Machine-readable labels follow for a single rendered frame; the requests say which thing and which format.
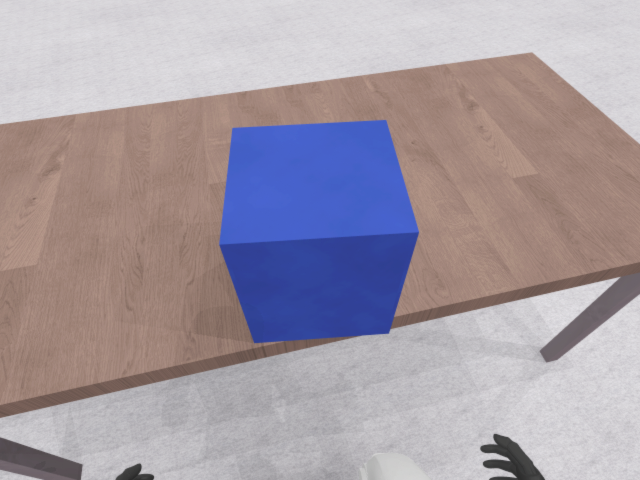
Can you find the right robot hand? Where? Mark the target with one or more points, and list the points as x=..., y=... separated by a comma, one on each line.
x=520, y=464

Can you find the robot right thigh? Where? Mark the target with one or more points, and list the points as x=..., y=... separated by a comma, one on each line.
x=391, y=466

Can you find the table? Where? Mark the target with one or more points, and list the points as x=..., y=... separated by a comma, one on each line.
x=111, y=273

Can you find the carton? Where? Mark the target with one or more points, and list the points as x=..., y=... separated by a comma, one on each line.
x=317, y=229

